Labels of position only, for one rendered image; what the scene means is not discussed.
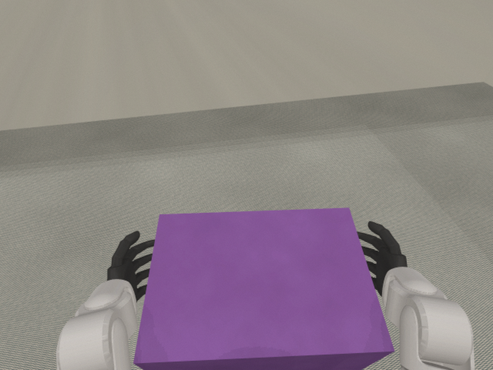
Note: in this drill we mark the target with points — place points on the right robot forearm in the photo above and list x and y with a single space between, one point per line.
435 333

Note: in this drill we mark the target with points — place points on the left robot hand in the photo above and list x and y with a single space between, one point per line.
124 268

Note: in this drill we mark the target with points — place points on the carton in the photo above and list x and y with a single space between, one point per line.
260 290

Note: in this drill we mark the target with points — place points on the right robot hand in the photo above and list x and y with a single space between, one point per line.
387 256

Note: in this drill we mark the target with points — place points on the left robot forearm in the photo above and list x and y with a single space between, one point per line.
97 337

